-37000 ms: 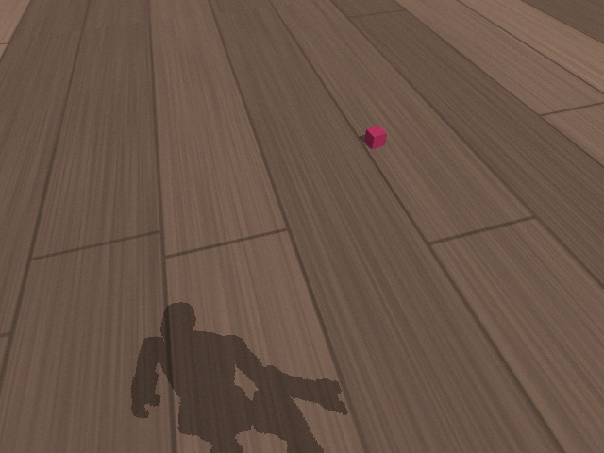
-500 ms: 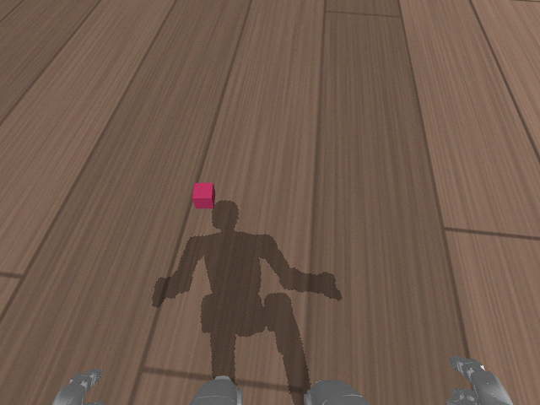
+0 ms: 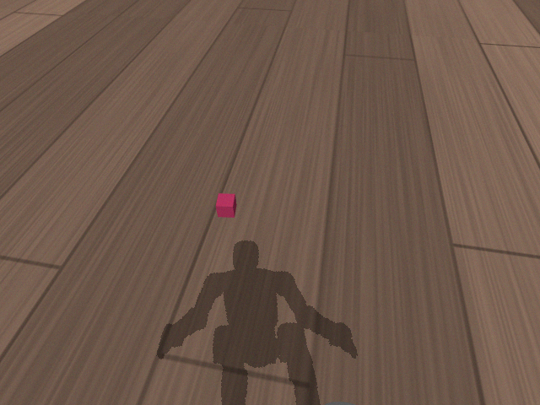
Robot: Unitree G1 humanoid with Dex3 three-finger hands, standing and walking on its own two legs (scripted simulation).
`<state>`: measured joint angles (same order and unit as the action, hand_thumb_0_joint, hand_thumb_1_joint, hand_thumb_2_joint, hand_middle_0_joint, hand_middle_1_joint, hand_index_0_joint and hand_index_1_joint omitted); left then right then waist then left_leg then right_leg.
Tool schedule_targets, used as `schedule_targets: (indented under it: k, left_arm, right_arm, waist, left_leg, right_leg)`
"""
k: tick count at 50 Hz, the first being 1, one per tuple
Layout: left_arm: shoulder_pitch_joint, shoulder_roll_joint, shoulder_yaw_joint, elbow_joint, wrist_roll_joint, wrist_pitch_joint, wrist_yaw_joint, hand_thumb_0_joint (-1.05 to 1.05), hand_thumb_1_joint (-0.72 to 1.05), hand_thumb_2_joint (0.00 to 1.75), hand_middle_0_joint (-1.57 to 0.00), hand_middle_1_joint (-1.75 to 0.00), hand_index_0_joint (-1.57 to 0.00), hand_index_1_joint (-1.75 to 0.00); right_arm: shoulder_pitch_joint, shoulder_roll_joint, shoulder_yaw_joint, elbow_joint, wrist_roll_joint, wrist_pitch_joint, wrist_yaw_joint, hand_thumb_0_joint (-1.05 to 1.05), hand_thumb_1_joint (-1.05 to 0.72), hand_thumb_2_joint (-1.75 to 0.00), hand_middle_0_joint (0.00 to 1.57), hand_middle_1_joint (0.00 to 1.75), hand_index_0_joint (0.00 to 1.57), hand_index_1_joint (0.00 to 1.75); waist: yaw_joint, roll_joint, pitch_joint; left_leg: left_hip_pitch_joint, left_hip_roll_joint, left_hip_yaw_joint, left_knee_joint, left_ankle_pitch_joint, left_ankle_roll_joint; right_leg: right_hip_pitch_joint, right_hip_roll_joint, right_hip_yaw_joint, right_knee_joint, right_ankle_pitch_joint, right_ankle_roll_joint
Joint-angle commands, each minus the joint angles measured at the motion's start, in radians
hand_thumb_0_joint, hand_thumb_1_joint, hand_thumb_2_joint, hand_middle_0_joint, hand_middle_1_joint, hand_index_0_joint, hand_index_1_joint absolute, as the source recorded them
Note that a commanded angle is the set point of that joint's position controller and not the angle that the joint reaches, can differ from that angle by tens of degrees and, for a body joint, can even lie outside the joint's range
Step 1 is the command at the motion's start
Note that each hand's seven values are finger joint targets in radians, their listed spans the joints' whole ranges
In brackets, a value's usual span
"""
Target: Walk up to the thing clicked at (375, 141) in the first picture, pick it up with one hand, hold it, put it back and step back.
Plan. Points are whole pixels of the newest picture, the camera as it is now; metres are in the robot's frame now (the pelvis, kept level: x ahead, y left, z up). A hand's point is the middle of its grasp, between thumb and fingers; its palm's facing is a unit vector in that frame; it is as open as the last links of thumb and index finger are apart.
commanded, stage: step back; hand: left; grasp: from above
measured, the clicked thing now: (226, 205) +1.08 +0.24 -0.72
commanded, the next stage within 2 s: stand in 0.74 s
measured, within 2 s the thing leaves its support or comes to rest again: neither
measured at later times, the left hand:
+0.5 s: hand out of the picture +0.08 +0.28 -0.15, palm faces +0.03 -0.93 -0.36, open 7.4 cm
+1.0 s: hand out of the picture +0.15 +0.26 -0.13, palm faces -0.02 -0.94 -0.34, open 7.4 cm
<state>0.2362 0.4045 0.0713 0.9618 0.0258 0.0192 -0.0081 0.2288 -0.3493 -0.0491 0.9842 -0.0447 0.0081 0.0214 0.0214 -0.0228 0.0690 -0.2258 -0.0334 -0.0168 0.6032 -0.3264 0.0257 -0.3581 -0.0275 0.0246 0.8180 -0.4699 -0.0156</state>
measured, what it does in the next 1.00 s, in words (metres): stands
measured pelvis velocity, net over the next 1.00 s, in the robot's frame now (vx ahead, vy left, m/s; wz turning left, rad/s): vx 0.03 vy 0.01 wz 0.00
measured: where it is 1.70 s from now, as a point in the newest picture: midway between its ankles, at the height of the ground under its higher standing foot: outside the picture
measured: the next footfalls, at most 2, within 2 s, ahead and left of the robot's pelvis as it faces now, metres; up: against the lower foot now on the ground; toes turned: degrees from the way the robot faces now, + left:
none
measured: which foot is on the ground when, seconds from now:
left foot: down 0.00-1.00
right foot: down 0.00-1.00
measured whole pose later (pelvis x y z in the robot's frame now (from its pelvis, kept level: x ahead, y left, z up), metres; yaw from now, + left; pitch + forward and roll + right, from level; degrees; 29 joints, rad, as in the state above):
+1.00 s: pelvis +0.03 +0.01 +0.02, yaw +0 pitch -3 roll +0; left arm 0.04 0.34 0.00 1.11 0.01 -0.02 0.00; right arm 0.04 -0.34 -0.02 1.11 -0.01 -0.02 0.01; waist 0.00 0.00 0.08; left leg -0.10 0.01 0.01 0.37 -0.22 -0.01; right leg -0.11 -0.02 0.00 0.38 -0.22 0.02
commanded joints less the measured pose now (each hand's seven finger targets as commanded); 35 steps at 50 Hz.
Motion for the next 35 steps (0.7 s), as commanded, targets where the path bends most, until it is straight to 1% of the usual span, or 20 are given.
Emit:
schedule_targets:
  k: [1,4,5,6,7,8,10,13,16,17,18,19,20,22,24,25,27,30,33,35]
  left_arm:
    - [-0.032,0.173,0.046,-0.050,-0.014,-0.051,-0.001,0.00,0.90,0.90,-0.20,-0.30,-0.20,-0.30]
    - [0.017,0.168,0.056,-0.007,0.002,-0.061,0.009,0.00,0.90,0.90,-0.20,-0.30,-0.20,-0.30]
    - [0.018,0.199,0.064,-0.009,0.011,-0.064,0.014,0.00,0.90,0.90,-0.20,-0.30,-0.20,-0.30]
    - [0.044,0.251,0.068,-0.007,0.016,-0.068,0.016,0.00,0.90,0.90,-0.20,-0.30,-0.20,-0.30]
    - [-0.008,0.290,0.074,-0.017,0.020,-0.075,0.016,0.00,0.90,0.90,-0.20,-0.30,-0.20,-0.30]
    - [-0.059,0.287,0.076,-0.043,0.016,-0.080,0.021,0.00,0.90,0.90,-0.20,-0.30,-0.20,-0.30]
    - [-0.078,0.250,0.067,-0.041,0.013,-0.090,0.025,0.00,0.90,0.90,-0.20,-0.30,-0.20,-0.30]
    - [-0.094,0.245,0.062,-0.036,0.017,-0.085,0.015,0.00,0.90,0.90,-0.20,-0.30,-0.20,-0.30]
    - [-0.127,0.211,0.040,-0.042,0.005,-0.067,0.008,0.00,0.90,0.90,-0.20,-0.30,-0.20,-0.30]
    - [-0.105,0.174,0.024,-0.043,0.002,-0.062,0.006,0.00,0.90,0.90,-0.20,-0.30,-0.20,-0.30]
    - [-0.095,0.123,0.007,-0.048,-0.009,-0.059,0.004,0.00,0.90,0.90,-0.20,-0.30,-0.20,-0.30]
    - [-0.108,0.122,0.011,-0.035,-0.023,-0.053,0.007,0.00,0.90,0.90,-0.20,-0.30,-0.20,-0.30]
    - [-0.105,0.169,0.024,-0.020,-0.016,-0.053,0.011,0.00,0.90,0.90,-0.20,-0.30,-0.20,-0.30]
    - [-0.086,0.138,0.011,-0.011,-0.016,-0.066,0.011,0.00,0.90,0.90,-0.20,-0.30,-0.20,-0.30]
    - [-0.043,0.160,0.017,0.022,-0.016,-0.083,0.020,0.00,0.90,0.90,-0.20,-0.30,-0.20,-0.30]
    - [-0.050,0.193,0.022,0.026,-0.015,-0.088,0.022,0.00,0.90,0.90,-0.20,-0.30,-0.20,-0.30]
    - [-0.077,0.223,0.027,0.019,-0.019,-0.085,0.024,0.00,0.90,0.90,-0.20,-0.30,-0.20,-0.30]
    - [-0.135,0.193,0.012,0.007,-0.023,-0.076,0.028,0.00,0.90,0.90,-0.20,-0.30,-0.20,-0.30]
    - [-0.151,0.170,0.003,0.014,-0.020,-0.067,0.028,0.00,0.90,0.90,-0.20,-0.30,-0.20,-0.30]
    - [-0.159,0.168,0.003,0.025,-0.019,-0.065,0.028,0.00,0.90,0.90,-0.20,-0.30,-0.20,-0.30]
  right_arm:
    - [-0.137,-0.269,-0.053,-0.096,0.005,-0.045,-0.017,0.00,-0.90,-0.90,0.20,0.30,0.20,0.30]
    - [-0.131,-0.231,-0.043,-0.098,0.012,-0.015,-0.012,0.00,-0.90,-0.90,0.20,0.30,0.20,0.30]
    - [-0.114,-0.197,-0.034,-0.102,0.017,-0.012,-0.012,0.00,-0.90,-0.90,0.20,0.30,0.20,0.30]
    - [-0.135,-0.182,-0.033,-0.106,0.017,-0.010,-0.015,0.00,-0.90,-0.90,0.20,0.30,0.20,0.30]
    - [-0.117,-0.206,-0.046,-0.087,0.015,-0.009,-0.019,0.00,-0.90,-0.90,0.20,0.30,0.20,0.30]
    - [-0.090,-0.229,-0.052,-0.082,0.016,-0.013,-0.019,0.00,-0.90,-0.90,0.20,0.30,0.20,0.30]
    - [-0.058,-0.209,-0.050,-0.067,0.021,-0.026,-0.014,0.00,-0.90,-0.90,0.20,0.30,0.20,0.30]
    - [-0.035,-0.199,-0.050,-0.051,0.014,-0.034,-0.005,0.00,-0.90,-0.90,0.20,0.30,0.20,0.30]
    - [0.005,-0.177,-0.058,-0.021,0.010,-0.043,-0.007,0.00,-0.90,-0.90,0.20,0.30,0.20,0.30]
    - [0.006,-0.192,-0.063,-0.020,0.003,-0.049,-0.015,0.00,-0.90,-0.90,0.20,0.30,0.20,0.30]
    - [0.002,-0.235,-0.070,-0.028,-0.002,-0.057,-0.022,0.00,-0.90,-0.90,0.20,0.30,0.20,0.30]
    - [-0.063,-0.287,-0.067,-0.043,0.004,-0.058,-0.023,0.00,-0.90,-0.90,0.20,0.30,0.20,0.30]
    - [-0.106,-0.305,-0.072,-0.054,0.011,-0.055,-0.020,0.00,-0.90,-0.90,0.20,0.30,0.20,0.30]
    - [-0.145,-0.255,-0.052,-0.051,0.012,-0.055,-0.022,0.00,-0.90,-0.90,0.20,0.30,0.20,0.30]
    - [-0.162,-0.219,-0.037,-0.043,0.029,-0.052,-0.024,0.00,-0.90,-0.90,0.20,0.30,0.20,0.30]
    - [-0.140,-0.207,-0.036,-0.039,0.036,-0.049,-0.027,0.00,-0.90,-0.90,0.20,0.30,0.20,0.30]
    - [-0.114,-0.205,-0.038,-0.022,0.035,-0.046,-0.034,0.00,-0.90,-0.90,0.20,0.30,0.20,0.30]
    - [-0.118,-0.210,-0.039,-0.002,0.032,-0.048,-0.034,0.00,-0.90,-0.90,0.20,0.30,0.20,0.30]
    - [-0.164,-0.225,-0.039,0.001,0.034,-0.047,-0.034,0.00,-0.90,-0.90,0.20,0.30,0.20,0.30]
    - [-0.166,-0.218,-0.036,0.008,0.036,-0.047,-0.035,0.00,-0.90,-0.90,0.20,0.30,0.20,0.30]
  waist:
    - [0.002,0.186,0.025]
    - [0.030,0.128,0.011]
    - [0.035,0.037,0.017]
    - [0.053,-0.060,0.021]
    - [0.037,-0.098,0.061]
    - [0.014,-0.041,0.097]
    - [0.001,-0.023,0.059]
    - [-0.001,-0.124,-0.004]
    - [-0.034,-0.095,-0.030]
    - [-0.046,-0.042,-0.051]
    - [-0.046,0.091,-0.078]
    - [-0.023,0.156,-0.051]
    - [-0.019,0.124,-0.029]
    - [0.009,0.117,-0.055]
    - [0.026,0.140,-0.106]
    - [0.004,0.093,-0.134]
    - [-0.013,0.046,-0.130]
    - [-0.024,0.033,-0.130]
    - [-0.009,0.058,-0.117]
    - [-0.009,0.049,-0.135]
  left_leg:
    - [-0.134,0.227,-0.271,-0.326,-0.278,0.132]
    - [-0.267,0.154,-0.157,-0.208,-0.333,0.061]
    - [-0.345,0.105,-0.123,-0.113,-0.332,0.026]
    - [-0.355,0.023,-0.097,0.044,-0.309,0.001]
    - [-0.269,0.000,-0.084,0.245,-0.250,-0.015]
    - [-0.266,0.040,-0.125,0.288,-0.194,-0.019]
    - [-0.243,0.060,-0.123,0.244,-0.139,-0.015]
    - [-0.145,0.062,-0.036,0.121,-0.149,-0.020]
    - [0.061,0.020,0.035,-0.140,0.009,-0.016]
    - [0.136,0.035,-0.007,-0.198,0.057,-0.010]
    - [0.162,0.187,-0.235,-0.275,0.016,0.031]
    - [0.041,0.318,-0.404,-0.338,-0.135,0.119]
    - [-0.065,0.346,-0.394,-0.328,-0.152,0.177]
    - [0.028,0.267,-0.233,-0.220,0.134,0.126]
    - [-0.013,0.186,-0.100,-0.101,0.426,0.042]
    - [-0.030,0.134,-0.057,-0.053,0.417,0.012]
    - [-0.022,0.113,-0.034,-0.033,0.337,-0.002]
    - [0.031,0.144,-0.063,-0.093,0.401,0.023]
    - [0.044,0.186,-0.109,-0.143,0.414,0.057]
    - [0.056,0.186,-0.096,-0.133,0.474,0.050]
  right_leg:
    - [0.068,0.001,-0.029,-0.129,0.032,0.001]
    - [0.310,0.060,-0.061,-0.358,0.123,-0.017]
    - [0.339,-0.016,0.097,-0.424,0.005,-0.046]
    - [0.236,-0.190,0.381,-0.560,-0.307,-0.118]
    - [0.075,-0.331,0.529,-0.654,-0.470,-0.192]
    - [0.041,-0.349,0.532,-0.645,-0.414,-0.223]
    - [0.079,-0.286,0.385,-0.596,-0.224,-0.191]
    - [0.084,-0.235,0.248,-0.555,-0.091,-0.162]
    - [0.005,-0.170,0.121,-0.414,0.085,-0.113]
    - [-0.036,-0.136,0.077,-0.328,0.170,-0.084]
    - [-0.087,-0.063,0.017,-0.202,0.220,-0.033]
    - [-0.067,0.020,-0.050,-0.145,0.033,0.001]
    - [0.037,-0.005,-0.016,-0.100,-0.017,-0.002]
    - [0.064,-0.005,-0.028,-0.266,0.102,-0.015]
    - [0.239,-0.041,0.022,-0.370,0.414,-0.021]
    - [0.270,-0.083,0.086,-0.349,0.528,-0.047]
    - [0.269,-0.140,0.140,-0.312,0.583,-0.089]
    - [0.222,-0.107,0.080,-0.280,0.586,-0.067]
    - [0.197,-0.051,0.020,-0.254,0.495,-0.034]
    - [0.224,-0.051,0.022,-0.263,0.510,-0.032]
